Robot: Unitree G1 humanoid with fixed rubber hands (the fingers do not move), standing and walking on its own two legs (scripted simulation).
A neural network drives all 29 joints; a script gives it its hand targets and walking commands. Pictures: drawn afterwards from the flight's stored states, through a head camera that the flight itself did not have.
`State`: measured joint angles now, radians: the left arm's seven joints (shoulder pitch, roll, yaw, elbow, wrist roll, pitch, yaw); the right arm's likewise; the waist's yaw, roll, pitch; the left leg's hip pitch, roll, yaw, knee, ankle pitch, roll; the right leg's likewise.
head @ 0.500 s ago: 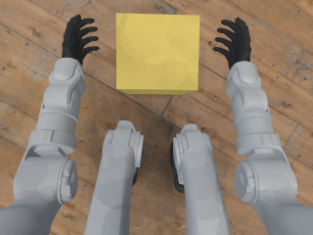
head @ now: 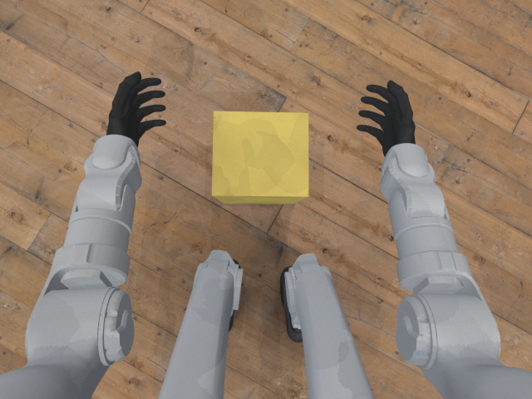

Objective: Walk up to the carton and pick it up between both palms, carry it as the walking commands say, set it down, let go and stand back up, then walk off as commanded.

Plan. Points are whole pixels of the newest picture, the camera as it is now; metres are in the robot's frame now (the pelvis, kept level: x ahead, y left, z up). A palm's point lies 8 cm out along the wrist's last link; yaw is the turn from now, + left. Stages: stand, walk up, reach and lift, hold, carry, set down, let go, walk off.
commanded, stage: set down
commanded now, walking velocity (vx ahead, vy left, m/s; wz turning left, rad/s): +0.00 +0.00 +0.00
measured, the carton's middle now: (259, 165) +0.48 +0.01 -0.45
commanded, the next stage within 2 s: let go in 0.34 s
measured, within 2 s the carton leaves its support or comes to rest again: neither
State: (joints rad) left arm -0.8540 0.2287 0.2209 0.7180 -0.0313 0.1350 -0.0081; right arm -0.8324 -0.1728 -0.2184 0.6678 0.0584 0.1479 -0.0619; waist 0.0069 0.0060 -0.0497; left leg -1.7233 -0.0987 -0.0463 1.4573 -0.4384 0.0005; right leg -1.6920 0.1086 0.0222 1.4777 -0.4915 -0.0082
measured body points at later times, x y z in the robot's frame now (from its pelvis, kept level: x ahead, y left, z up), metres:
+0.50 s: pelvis +0.04 +0.00 +0.10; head +0.31 +0.01 +0.46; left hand +0.46 +0.21 -0.03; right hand +0.46 -0.19 -0.03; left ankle +0.09 +0.10 -0.54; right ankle +0.07 -0.10 -0.54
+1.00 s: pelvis +0.10 +0.01 +0.18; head +0.21 +0.01 +0.61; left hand +0.30 +0.24 +0.08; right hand +0.32 -0.21 +0.08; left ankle +0.09 +0.10 -0.54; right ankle +0.07 -0.10 -0.54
